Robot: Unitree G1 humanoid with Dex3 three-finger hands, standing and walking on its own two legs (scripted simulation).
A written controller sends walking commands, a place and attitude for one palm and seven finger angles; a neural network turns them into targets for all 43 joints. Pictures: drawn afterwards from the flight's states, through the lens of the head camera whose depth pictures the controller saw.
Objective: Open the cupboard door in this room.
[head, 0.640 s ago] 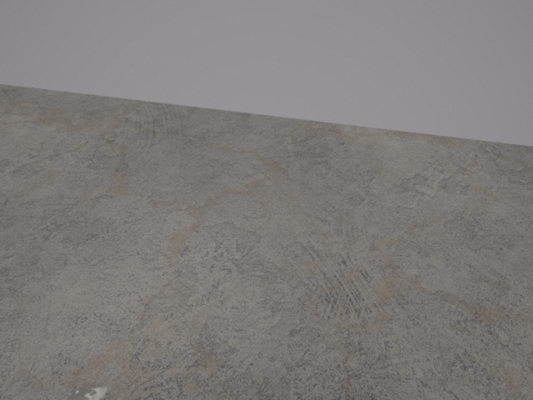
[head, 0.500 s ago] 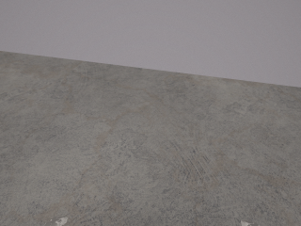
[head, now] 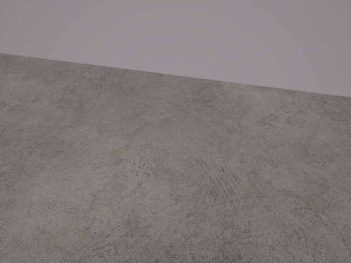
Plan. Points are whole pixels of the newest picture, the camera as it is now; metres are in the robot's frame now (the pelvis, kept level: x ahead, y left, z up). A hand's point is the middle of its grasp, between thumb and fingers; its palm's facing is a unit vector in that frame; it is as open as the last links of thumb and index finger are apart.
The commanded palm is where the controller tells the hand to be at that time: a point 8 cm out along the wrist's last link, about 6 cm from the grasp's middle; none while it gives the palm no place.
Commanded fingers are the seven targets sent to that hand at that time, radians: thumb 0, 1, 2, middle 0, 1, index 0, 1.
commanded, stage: stand and wait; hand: left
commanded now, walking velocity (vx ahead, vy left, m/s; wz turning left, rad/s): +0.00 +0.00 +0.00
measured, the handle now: out of the picture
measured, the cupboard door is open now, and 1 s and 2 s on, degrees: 0 0 0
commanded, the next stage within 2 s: turn or walk to find it in 0.26 s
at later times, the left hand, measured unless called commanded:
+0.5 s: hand out of the picture +0.07 +0.24 -0.16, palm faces +0.03 -0.95 -0.31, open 7.3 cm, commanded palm none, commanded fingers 0.00 0.90 0.90 -0.20 -0.30 -0.20 -0.30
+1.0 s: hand out of the picture -0.01 +0.20 -0.16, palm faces +0.26 -0.92 -0.29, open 7.3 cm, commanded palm none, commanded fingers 0.00 0.90 0.90 -0.20 -0.30 -0.20 -0.30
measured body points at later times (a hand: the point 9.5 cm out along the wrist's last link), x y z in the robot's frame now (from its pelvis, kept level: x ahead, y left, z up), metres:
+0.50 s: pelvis -0.01 +0.00 -0.01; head +0.00 +0.00 +0.44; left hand +0.07 +0.29 -0.14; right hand +0.07 -0.28 -0.14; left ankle +0.00 +0.13 -0.74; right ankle +0.01 -0.12 -0.74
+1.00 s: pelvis -0.04 -0.02 -0.01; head -0.01 -0.03 +0.44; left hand -0.03 +0.25 -0.14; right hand +0.05 -0.26 -0.17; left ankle -0.02 +0.12 -0.72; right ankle -0.04 -0.14 -0.75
